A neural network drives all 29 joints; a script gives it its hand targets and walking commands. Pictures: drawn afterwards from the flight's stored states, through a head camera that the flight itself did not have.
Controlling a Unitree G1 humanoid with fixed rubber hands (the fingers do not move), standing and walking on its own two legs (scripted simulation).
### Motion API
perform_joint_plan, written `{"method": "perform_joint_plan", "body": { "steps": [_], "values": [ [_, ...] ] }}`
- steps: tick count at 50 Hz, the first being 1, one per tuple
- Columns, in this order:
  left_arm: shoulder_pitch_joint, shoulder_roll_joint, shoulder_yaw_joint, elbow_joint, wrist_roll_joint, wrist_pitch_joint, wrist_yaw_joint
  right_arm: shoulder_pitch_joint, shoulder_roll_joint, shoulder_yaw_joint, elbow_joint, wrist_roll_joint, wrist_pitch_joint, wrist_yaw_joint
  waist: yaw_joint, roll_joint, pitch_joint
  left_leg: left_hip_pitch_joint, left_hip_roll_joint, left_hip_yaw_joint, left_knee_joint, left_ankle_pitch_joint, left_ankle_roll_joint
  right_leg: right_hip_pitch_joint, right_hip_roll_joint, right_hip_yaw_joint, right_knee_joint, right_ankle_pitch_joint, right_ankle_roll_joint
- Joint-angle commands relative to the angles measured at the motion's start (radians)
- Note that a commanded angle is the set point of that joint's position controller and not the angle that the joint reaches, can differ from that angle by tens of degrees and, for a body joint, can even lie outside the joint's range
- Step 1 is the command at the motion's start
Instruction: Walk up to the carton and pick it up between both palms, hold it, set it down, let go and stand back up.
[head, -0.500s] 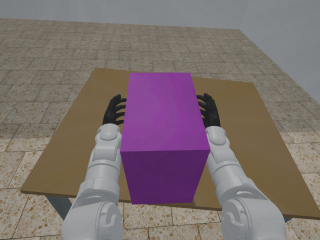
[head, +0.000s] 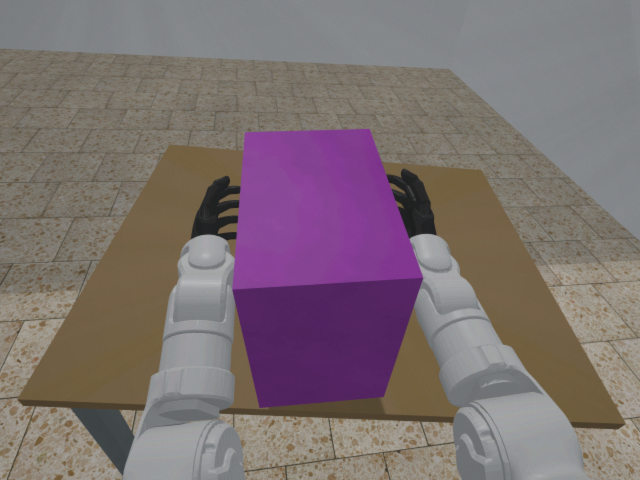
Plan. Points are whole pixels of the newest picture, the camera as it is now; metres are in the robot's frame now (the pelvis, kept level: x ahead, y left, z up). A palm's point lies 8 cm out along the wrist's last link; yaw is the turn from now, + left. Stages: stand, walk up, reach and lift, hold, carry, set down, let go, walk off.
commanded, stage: reach and lift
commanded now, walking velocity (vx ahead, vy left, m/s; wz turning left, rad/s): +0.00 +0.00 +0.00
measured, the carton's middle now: (315, 266) +0.38 +0.01 +0.10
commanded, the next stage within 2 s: hold in 1.32 s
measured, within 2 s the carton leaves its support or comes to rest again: neither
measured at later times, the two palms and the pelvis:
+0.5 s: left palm (213, 223) +0.37 +0.13 +0.18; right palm (439, 218) +0.37 -0.13 +0.20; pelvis -0.01 -0.01 +0.00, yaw +0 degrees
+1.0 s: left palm (211, 206) +0.38 +0.13 +0.20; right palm (440, 199) +0.38 -0.12 +0.22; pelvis +0.00 +0.00 +0.00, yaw +1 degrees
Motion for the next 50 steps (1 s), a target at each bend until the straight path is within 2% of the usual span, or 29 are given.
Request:
{"method": "perform_joint_plan", "body": {
  "steps": [1,3,6,12,16,19,24,28,34,40,42,43,47,50],
  "values": [
    [-0.688,-0.593,-0.461,-0.141,-0.118,-0.036,-0.160,-0.667,0.539,0.325,-0.271,0.054,-0.014,0.076,-0.027,0.108,-0.453,0.214,-0.071,0.003,0.024,0.324,-0.040,0.087,0.087,-0.016,0.018,0.246,0.031],
    [-0.693,-0.586,-0.454,-0.149,-0.111,-0.017,-0.164,-0.663,0.547,0.330,-0.277,0.063,0.011,0.070,-0.026,0.108,-0.416,0.207,-0.074,0.004,0.013,0.284,-0.036,0.073,0.086,-0.012,0.012,0.212,0.033],
    [-0.683,-0.581,-0.469,-0.190,-0.123,0.016,-0.172,-0.663,0.548,0.363,-0.327,0.094,0.037,0.056,-0.038,0.103,-0.431,0.202,-0.081,0.003,0.019,0.300,-0.038,0.108,0.086,-0.010,0.028,0.286,0.040],
    [-0.665,-0.555,-0.452,-0.227,-0.114,0.065,-0.187,-0.650,0.559,0.401,-0.366,0.135,0.091,0.034,-0.038,0.087,-0.404,0.192,-0.088,0.003,0.009,0.266,-0.033,0.121,0.086,-0.003,0.033,0.307,0.049],
    [-0.671,-0.551,-0.441,-0.234,-0.109,0.096,-0.198,-0.680,0.564,0.405,-0.400,0.143,0.113,0.026,-0.038,0.078,-0.379,0.177,-0.090,0.005,-0.005,0.218,-0.025,0.115,0.088,-0.003,0.025,0.265,0.051],
    [-0.710,-0.559,-0.460,-0.255,-0.120,0.106,-0.197,-0.704,0.573,0.403,-0.402,0.148,0.124,0.028,-0.045,0.093,-0.387,0.178,-0.086,0.003,-0.005,0.204,-0.028,0.096,0.088,-0.009,0.023,0.215,0.044],
    [-0.752,-0.545,-0.435,-0.220,-0.116,0.122,-0.188,-0.718,0.583,0.376,-0.347,0.143,0.150,0.036,-0.040,0.093,-0.349,0.156,-0.084,0.003,-0.026,0.125,-0.014,0.055,0.084,-0.006,0.012,0.112,0.043],
    [-0.782,-0.562,-0.424,-0.183,-0.126,0.127,-0.186,-0.788,0.592,0.354,-0.355,0.133,0.148,0.042,-0.029,0.091,-0.381,0.141,-0.083,0.007,-0.034,0.083,-0.007,0.047,0.087,-0.010,0.009,0.057,0.041],
    [-0.838,-0.564,-0.415,-0.142,-0.133,0.130,-0.181,-0.806,0.596,0.325,-0.287,0.132,0.166,0.043,-0.043,0.091,-0.376,0.131,-0.085,0.004,-0.035,0.060,-0.003,0.038,0.086,-0.005,0.005,0.031,0.043],
    [-0.831,-0.556,-0.427,-0.179,-0.151,0.135,-0.188,-0.792,0.603,0.359,-0.320,0.176,0.184,0.022,-0.054,0.093,-0.428,0.167,-0.093,-0.001,-0.002,0.187,-0.020,0.099,0.093,0.001,0.020,0.186,0.051],
    [-0.823,-0.554,-0.430,-0.187,-0.142,0.142,-0.192,-0.767,0.593,0.353,-0.303,0.182,0.194,0.016,-0.067,0.114,-0.393,0.173,-0.091,-0.003,0.002,0.198,-0.028,0.086,0.093,-0.002,0.018,0.185,0.050],
    [-0.799,-0.547,-0.421,-0.183,-0.136,0.148,-0.195,-0.755,0.586,0.361,-0.311,0.189,0.199,0.013,-0.062,0.113,-0.384,0.176,-0.092,-0.003,0.003,0.207,-0.029,0.093,0.095,0.001,0.016,0.195,0.051],
    [-0.803,-0.554,-0.468,-0.261,-0.158,0.158,-0.195,-0.741,0.589,0.410,-0.365,0.236,0.217,0.000,-0.078,0.117,-0.410,0.199,-0.095,-0.012,0.024,0.293,-0.043,0.118,0.101,-0.002,0.031,0.283,0.053],
    [-0.792,-0.560,-0.488,-0.294,-0.161,0.168,-0.189,-0.749,0.589,0.433,-0.424,0.259,0.229,-0.010,-0.074,0.125,-0.414,0.211,-0.094,-0.020,0.030,0.311,-0.045,0.114,0.106,-0.001,0.030,0.284,0.053]
  ]
}}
